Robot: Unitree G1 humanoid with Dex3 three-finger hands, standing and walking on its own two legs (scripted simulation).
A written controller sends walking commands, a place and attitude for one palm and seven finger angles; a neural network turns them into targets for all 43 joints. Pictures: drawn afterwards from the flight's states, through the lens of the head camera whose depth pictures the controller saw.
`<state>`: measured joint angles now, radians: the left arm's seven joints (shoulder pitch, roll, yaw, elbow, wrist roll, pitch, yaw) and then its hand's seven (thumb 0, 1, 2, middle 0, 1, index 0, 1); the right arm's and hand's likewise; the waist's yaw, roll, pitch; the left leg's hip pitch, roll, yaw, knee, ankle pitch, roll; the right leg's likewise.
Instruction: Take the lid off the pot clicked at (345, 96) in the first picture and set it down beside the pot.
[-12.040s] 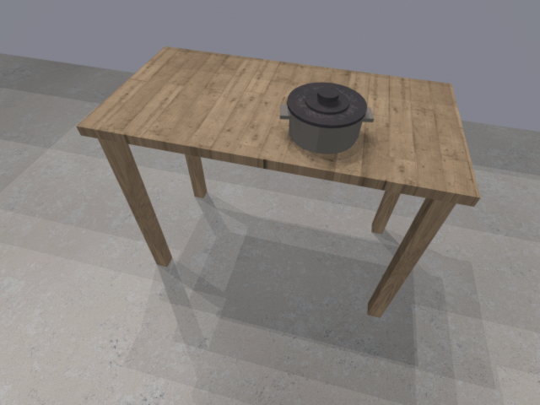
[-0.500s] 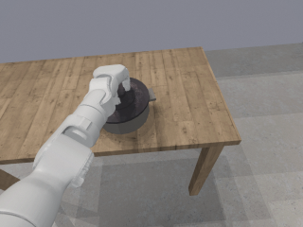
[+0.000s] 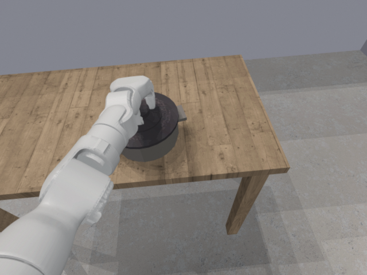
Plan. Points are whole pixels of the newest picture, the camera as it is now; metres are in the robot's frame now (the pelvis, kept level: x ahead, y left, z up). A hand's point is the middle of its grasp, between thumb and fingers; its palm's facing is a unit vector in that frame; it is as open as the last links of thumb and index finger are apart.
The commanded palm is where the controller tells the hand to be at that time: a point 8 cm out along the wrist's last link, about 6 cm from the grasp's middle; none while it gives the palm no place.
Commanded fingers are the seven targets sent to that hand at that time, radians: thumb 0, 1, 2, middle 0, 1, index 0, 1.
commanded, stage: lift the lid straight up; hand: left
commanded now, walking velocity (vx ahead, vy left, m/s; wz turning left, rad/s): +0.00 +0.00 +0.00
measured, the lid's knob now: (139, 110) +0.49 +0.09 +0.07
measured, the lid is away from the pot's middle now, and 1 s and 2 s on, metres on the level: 0.01 0.01 0.01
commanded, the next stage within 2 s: none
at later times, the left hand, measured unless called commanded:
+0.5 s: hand (136, 107) +0.48 +0.09 +0.10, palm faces -0.34 -0.07 -0.94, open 8.1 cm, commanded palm +0.47 +0.10 +0.19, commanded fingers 0.00 0.49 1.08 -0.86 -1.06 -0.89 -1.07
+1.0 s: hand (136, 92) +0.48 +0.08 +0.15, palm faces -0.29 -0.06 -0.96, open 8.1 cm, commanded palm +0.47 +0.09 +0.23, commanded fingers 0.00 0.49 1.08 -0.86 -1.06 -0.89 -1.07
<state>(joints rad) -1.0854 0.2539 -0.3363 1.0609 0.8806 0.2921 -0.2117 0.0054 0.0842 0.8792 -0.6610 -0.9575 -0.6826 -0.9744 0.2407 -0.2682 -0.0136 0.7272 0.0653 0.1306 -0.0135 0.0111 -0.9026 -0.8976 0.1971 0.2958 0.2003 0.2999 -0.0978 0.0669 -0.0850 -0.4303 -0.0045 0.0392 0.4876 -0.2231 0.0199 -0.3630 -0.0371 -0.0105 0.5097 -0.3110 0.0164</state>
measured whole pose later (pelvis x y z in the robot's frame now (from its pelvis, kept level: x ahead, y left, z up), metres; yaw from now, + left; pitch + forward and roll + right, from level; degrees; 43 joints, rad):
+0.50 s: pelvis +0.00 +0.00 +0.00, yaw +0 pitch +9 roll +1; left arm -1.05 0.28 -0.30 0.99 0.87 0.28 -0.21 0.01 0.07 0.88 -0.68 -0.96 -0.71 -0.96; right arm 0.24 -0.26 -0.01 0.73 0.07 0.07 -0.02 0.01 -0.90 -0.90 0.20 0.30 0.20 0.30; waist -0.10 0.08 -0.07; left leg -0.40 -0.01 0.04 0.47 -0.22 0.02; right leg -0.34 -0.04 0.00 0.50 -0.31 0.02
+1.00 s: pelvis +0.00 +0.00 +0.00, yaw +1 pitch +7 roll +1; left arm -1.12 0.27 -0.33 0.92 0.87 0.32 -0.29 0.01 0.07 0.87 -0.68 -0.95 -0.71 -0.96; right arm 0.19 -0.27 -0.01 0.72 0.07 0.08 0.00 0.01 -0.90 -0.90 0.20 0.30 0.20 0.30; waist -0.08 0.09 -0.06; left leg -0.37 -0.01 0.03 0.45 -0.21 0.02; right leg -0.30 -0.04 -0.02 0.49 -0.31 0.01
